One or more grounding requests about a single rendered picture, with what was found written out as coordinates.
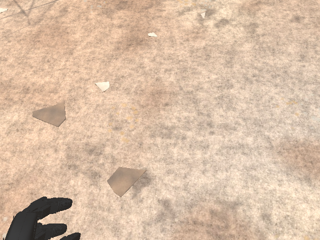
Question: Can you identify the left robot hand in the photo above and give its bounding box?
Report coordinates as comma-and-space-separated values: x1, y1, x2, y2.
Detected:
3, 196, 81, 240

